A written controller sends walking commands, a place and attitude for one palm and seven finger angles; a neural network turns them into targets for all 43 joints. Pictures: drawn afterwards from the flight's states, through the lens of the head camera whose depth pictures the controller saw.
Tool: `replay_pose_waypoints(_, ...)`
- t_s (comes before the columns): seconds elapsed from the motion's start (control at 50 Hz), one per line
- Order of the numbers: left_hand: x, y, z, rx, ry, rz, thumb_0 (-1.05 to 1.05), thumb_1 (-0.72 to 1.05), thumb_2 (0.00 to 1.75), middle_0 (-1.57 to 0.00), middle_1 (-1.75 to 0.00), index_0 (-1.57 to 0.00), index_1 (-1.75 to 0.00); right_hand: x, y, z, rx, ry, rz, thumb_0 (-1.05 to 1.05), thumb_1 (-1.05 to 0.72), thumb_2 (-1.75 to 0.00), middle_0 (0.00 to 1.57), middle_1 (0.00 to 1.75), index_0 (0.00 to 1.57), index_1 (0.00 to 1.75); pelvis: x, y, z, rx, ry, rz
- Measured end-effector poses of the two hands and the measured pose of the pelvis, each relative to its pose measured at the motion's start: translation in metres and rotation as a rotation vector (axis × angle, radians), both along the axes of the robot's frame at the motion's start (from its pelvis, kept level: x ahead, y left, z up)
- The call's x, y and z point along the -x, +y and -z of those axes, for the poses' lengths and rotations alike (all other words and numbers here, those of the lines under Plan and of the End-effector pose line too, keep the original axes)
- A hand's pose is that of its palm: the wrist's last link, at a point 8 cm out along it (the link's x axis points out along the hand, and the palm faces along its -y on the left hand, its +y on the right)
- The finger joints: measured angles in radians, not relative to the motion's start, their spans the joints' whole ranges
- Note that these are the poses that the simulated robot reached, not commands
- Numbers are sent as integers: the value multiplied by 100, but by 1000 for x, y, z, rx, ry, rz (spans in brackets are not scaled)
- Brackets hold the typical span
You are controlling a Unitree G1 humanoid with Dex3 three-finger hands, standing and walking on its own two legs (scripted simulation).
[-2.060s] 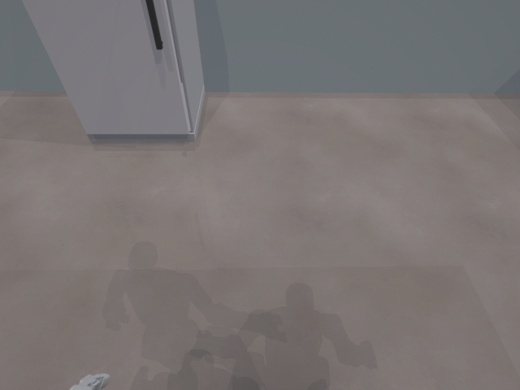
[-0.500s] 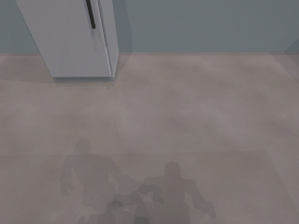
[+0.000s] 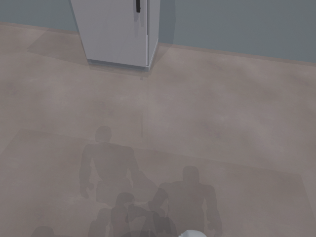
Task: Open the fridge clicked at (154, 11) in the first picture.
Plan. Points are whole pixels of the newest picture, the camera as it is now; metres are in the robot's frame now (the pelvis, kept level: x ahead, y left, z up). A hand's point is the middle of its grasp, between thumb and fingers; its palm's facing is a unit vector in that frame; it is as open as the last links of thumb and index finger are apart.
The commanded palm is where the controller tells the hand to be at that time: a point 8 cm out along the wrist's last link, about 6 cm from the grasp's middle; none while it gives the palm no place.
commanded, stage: walk to a spot facing it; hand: right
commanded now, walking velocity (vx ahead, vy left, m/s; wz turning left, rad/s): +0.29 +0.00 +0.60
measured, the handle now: out of the picture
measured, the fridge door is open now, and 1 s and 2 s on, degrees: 0 0 0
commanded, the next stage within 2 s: none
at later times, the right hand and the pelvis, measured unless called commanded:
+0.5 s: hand (242, 208) +0.24 -0.27 -0.17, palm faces -0.23 +0.96 -0.18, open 7.4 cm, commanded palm none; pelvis +0.13 -0.07 +0.01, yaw +18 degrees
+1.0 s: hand (182, 140) +0.49 -0.10 -0.17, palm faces -0.49 +0.85 -0.19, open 7.1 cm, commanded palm none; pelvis +0.31 +0.01 -0.01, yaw +31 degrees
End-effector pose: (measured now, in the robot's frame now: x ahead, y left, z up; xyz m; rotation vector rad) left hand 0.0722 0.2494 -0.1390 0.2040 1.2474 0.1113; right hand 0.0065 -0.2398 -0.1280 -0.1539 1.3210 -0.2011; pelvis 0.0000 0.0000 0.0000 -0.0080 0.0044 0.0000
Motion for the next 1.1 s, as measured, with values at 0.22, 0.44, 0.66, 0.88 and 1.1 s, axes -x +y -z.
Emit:
replay_pose_waypoints(0.22,-37,-13,-32,-67,-97,-91,1,91,90,-20,-30,-19,-30,-26,-30,2,-37,70,-64,0,-91,-90,21,30,21,30,-42,-31,-10,-14,35,-115)
replay_pose_waypoints(0.44,-41,-72,-46,-101,-146,-259,0,91,90,-21,-30,-20,-30,-177,-85,15,-51,-7,-253,1,-91,-90,20,30,20,30,-107,-72,-10,-50,2,-277)
replay_pose_waypoints(0.66,50,-144,-28,-3,235,-566,0,91,90,-20,-30,-20,-30,-366,-15,8,-100,-153,-493,0,-92,-90,19,30,19,29,-184,-65,-7,-54,-3,-413)
replay_pose_waypoints(0.88,37,-161,-7,148,477,-763,1,91,90,-21,-30,-20,-30,-488,116,29,-175,-243,-667,0,-91,-90,20,30,20,30,-270,-5,23,-37,-17,-504)
replay_pose_waypoints(1.1,-184,-16,-5,6,-28,-672,1,95,90,-20,-30,-20,-30,-518,73,4,-12,-92,-618,-2,-95,-90,20,30,20,30,-354,22,-2,-35,-5,-567)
